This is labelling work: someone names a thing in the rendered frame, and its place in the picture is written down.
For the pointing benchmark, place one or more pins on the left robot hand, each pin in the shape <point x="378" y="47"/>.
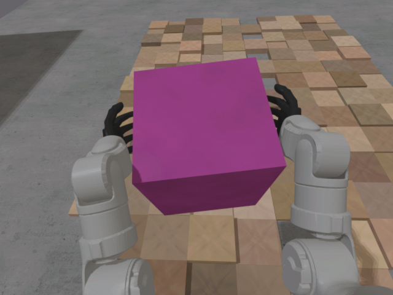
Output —
<point x="112" y="124"/>

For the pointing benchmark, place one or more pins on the robot left forearm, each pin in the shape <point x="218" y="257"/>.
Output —
<point x="98" y="182"/>

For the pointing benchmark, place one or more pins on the right robot hand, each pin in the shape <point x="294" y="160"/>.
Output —
<point x="288" y="107"/>

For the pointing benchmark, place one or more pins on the robot right forearm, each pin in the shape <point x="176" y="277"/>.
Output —
<point x="321" y="176"/>

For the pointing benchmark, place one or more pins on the left robot upper arm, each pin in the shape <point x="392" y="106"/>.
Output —
<point x="131" y="276"/>

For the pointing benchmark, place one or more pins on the right robot upper arm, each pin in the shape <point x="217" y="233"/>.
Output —
<point x="320" y="266"/>

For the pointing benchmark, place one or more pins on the carton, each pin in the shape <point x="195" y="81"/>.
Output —
<point x="204" y="137"/>

